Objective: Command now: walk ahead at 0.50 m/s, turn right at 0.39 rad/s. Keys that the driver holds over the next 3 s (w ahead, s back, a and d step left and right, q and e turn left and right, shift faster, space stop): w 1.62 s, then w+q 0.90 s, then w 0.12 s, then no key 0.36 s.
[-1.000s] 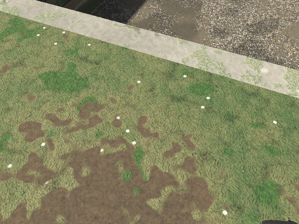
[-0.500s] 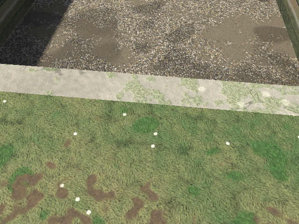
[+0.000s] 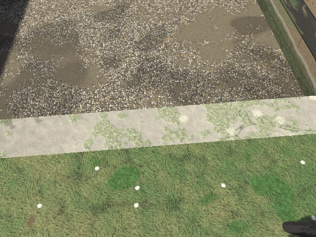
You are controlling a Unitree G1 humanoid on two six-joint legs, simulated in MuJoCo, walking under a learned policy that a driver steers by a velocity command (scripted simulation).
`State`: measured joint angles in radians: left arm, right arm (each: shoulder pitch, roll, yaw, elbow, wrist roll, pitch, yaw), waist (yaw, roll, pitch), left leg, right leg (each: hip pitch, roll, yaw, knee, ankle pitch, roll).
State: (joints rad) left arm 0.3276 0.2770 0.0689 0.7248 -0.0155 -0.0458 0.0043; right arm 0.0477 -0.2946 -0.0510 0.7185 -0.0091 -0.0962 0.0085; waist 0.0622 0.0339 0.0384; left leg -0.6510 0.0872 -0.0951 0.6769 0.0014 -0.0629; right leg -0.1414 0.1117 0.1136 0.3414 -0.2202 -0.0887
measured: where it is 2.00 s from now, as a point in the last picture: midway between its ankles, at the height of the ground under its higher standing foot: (189, 140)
